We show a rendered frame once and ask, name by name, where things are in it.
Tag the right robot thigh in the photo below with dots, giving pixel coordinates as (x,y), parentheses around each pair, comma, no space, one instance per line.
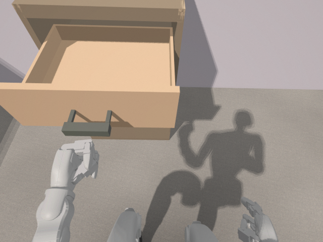
(199,233)

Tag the drawer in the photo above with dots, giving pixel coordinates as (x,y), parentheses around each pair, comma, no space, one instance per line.
(95,68)

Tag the robot thigh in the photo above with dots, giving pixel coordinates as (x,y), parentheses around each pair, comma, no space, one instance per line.
(199,233)
(127,228)

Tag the left robot forearm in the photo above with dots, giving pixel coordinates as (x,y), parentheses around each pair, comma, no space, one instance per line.
(54,215)

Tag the cabinet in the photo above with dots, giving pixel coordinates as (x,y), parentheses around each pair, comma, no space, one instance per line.
(38,17)

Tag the robot left hand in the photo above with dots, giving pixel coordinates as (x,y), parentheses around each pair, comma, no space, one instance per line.
(80,155)

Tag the left robot thigh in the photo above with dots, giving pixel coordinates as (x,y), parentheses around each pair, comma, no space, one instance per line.
(127,228)

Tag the handle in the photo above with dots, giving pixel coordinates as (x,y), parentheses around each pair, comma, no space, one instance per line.
(71,128)

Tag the robot right hand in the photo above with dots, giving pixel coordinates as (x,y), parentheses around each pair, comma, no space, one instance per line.
(261,227)

